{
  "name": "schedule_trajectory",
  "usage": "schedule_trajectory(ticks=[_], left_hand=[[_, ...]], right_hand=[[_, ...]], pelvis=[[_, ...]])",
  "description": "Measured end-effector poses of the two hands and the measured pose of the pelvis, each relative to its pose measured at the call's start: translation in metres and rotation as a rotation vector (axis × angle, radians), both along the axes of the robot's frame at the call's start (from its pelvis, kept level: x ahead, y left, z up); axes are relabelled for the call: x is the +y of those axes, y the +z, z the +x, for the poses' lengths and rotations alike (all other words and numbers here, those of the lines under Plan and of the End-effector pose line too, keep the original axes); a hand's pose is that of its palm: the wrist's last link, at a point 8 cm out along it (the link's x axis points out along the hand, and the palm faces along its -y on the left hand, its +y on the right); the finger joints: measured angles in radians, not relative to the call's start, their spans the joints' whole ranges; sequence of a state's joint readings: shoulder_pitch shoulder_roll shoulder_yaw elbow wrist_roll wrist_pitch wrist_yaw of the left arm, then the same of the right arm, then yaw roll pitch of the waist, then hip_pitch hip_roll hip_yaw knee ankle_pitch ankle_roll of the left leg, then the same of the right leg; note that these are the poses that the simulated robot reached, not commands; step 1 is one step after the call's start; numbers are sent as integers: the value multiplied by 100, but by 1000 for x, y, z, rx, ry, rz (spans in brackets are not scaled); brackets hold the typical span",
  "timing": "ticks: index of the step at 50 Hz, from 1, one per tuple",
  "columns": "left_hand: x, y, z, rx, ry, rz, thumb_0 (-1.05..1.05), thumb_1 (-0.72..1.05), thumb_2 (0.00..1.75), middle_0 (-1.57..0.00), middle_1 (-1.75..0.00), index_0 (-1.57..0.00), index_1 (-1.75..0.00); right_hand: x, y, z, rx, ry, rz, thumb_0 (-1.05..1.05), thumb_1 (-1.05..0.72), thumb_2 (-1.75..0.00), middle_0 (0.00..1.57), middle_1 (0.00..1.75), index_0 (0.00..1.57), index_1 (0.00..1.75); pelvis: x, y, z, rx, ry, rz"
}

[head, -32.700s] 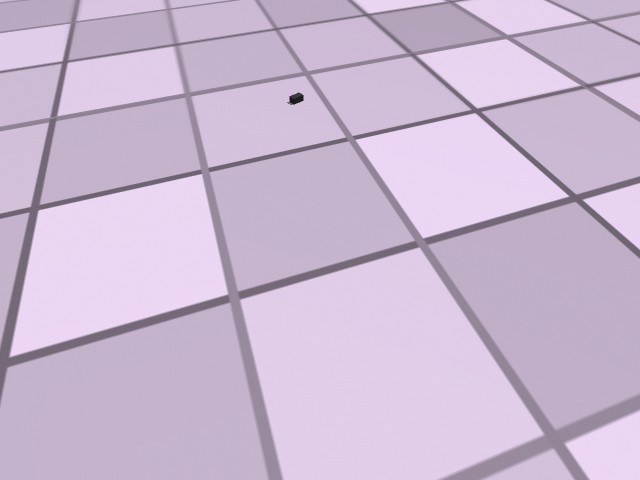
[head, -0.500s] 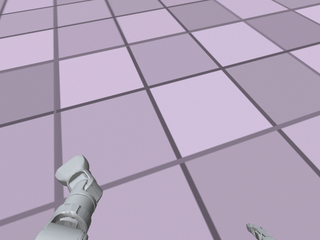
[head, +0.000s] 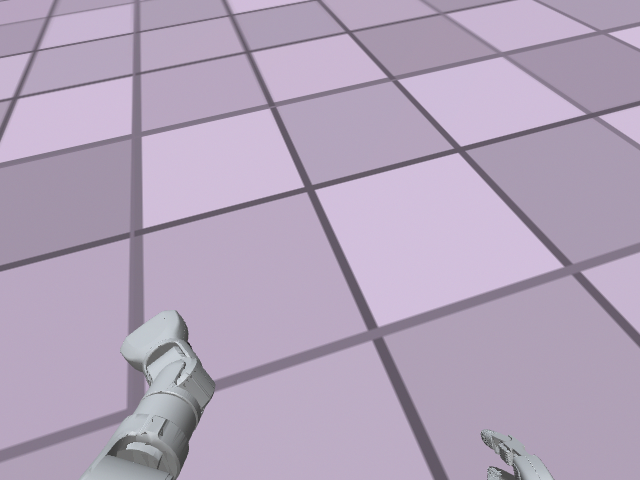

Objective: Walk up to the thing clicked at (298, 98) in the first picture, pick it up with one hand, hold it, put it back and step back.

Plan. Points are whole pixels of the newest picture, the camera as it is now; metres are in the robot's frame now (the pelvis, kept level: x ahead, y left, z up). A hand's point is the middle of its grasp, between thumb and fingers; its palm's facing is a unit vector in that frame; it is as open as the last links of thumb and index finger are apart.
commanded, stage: hold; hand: left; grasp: from above
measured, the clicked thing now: (181, 366) +0.32 +0.23 -0.10
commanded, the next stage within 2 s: crouch in 1.22 s
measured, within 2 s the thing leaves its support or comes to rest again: neither
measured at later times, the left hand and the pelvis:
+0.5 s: hand (171, 371) +0.29 +0.23 -0.04, palm faces -0.30 -0.31 -0.90, open 9.8 cm; pelvis +0.00 +0.00 +0.00, yaw +0 degrees
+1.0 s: hand (169, 378) +0.28 +0.22 -0.03, palm faces -0.31 -0.31 -0.90, open 9.8 cm; pelvis -0.01 +0.00 +0.00, yaw +0 degrees
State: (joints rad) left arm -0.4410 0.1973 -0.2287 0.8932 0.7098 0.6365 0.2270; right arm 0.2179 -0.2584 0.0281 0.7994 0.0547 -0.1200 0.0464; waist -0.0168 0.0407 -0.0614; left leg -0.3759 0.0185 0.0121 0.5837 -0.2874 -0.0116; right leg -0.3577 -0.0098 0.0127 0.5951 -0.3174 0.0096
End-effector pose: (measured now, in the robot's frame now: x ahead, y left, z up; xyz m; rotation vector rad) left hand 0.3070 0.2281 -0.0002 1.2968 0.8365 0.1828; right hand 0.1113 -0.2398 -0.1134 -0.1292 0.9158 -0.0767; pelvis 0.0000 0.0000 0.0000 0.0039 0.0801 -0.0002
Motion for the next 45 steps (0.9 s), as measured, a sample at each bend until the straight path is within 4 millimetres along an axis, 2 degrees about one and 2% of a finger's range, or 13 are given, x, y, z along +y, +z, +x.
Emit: schedule_trajectory(ticks=[17, 45], left_hand=[[0, 10, -9, -13, 6, -3, 0, 17, 27, -103, -29, -74, -23], [0, 23, -29, -22, 8, -10, 0, 16, 27, -104, -28, -75, -23]], right_hand=[[0, 8, 10, -38, 23, 3, 1, -91, -90, 20, 30, 20, 30], [14, 20, 39, -135, 75, 19, 1, -91, -90, 20, 30, 20, 30]], pelvis=[[0, 3, -2, -26, 0, 0], [0, 4, -7, -56, 7, 0]])
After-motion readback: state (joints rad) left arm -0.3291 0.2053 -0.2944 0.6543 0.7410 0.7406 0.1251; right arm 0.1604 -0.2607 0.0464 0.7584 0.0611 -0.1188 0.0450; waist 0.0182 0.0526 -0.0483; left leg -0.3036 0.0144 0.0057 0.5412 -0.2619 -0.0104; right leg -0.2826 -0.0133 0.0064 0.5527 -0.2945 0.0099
